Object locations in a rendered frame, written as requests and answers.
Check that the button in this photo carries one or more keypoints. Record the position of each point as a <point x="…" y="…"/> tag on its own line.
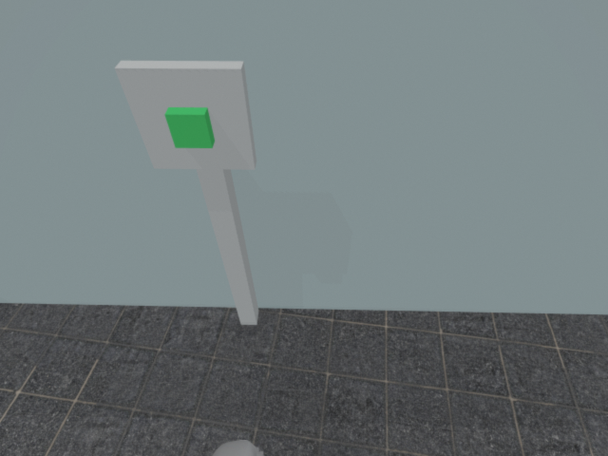
<point x="190" y="127"/>

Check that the panel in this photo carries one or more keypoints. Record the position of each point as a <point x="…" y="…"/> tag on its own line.
<point x="150" y="87"/>

